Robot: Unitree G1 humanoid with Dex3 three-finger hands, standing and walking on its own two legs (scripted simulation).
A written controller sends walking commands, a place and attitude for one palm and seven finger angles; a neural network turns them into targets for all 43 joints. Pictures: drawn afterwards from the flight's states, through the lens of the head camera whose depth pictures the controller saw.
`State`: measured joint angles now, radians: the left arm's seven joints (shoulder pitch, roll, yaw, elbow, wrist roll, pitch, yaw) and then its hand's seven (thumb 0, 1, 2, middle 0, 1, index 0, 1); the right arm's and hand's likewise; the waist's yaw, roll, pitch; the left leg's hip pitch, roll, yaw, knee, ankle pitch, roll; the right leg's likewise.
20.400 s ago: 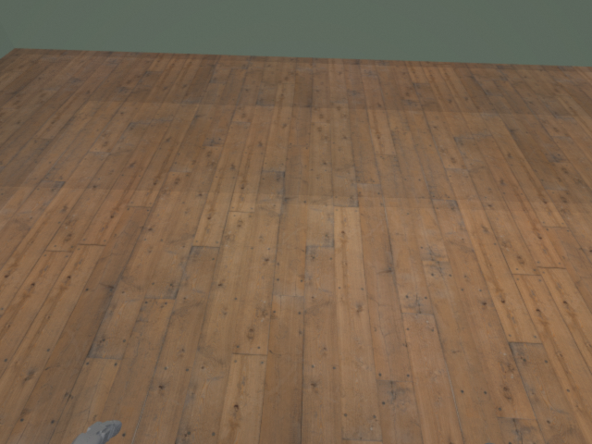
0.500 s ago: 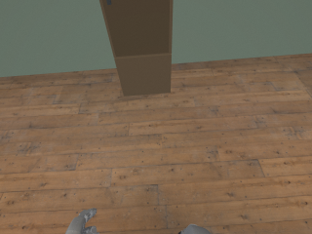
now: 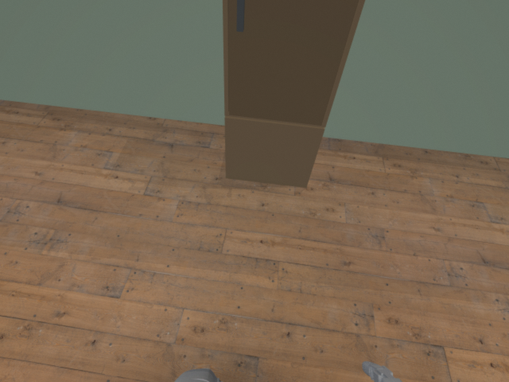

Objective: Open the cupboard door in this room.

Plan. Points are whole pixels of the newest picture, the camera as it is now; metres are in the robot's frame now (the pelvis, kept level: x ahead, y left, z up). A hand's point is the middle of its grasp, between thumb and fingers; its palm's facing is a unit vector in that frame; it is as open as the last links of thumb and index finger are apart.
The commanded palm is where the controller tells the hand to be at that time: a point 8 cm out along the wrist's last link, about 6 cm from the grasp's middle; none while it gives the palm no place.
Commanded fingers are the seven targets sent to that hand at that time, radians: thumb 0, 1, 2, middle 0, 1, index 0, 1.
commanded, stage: stand and wait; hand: left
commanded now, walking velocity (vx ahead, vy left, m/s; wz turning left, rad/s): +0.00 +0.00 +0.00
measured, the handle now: (241, 5) +1.05 +0.18 +0.09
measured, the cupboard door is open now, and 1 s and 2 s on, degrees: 0 0 0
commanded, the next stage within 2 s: look at it before walking up in 0.90 s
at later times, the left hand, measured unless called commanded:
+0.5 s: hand out of the picture +0.06 +0.14 -0.16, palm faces +0.01 -0.98 -0.20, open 7.3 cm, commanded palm none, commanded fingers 0.00 0.90 0.90 -0.20 -0.30 -0.20 -0.30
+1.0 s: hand out of the picture +0.05 +0.11 -0.16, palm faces +0.06 -0.99 -0.15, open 7.4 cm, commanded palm none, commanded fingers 0.00 0.90 0.90 -0.20 -0.30 -0.20 -0.30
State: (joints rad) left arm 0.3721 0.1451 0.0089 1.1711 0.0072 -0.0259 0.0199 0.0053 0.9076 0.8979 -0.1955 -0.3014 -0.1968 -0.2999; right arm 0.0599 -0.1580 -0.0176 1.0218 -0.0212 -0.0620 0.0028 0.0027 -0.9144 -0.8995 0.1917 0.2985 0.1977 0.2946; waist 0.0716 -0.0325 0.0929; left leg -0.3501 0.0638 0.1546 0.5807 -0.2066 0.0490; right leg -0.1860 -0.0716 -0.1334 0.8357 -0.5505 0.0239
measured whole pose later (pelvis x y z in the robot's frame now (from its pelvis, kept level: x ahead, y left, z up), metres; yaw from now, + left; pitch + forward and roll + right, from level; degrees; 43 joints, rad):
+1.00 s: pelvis +0.08 -0.04 +0.01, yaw +1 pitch -2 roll +0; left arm 0.33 0.09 -0.02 1.15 0.01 -0.02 0.04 0.01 0.91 0.90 -0.20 -0.30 -0.20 -0.30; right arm 0.28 -0.12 -0.01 1.18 -0.01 -0.01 -0.03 0.02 -0.93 -0.90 0.19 0.30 0.20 0.30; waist 0.00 0.01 0.02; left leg -0.14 0.08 0.13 0.40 -0.22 -0.04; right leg -0.11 -0.01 -0.13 0.41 -0.27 -0.03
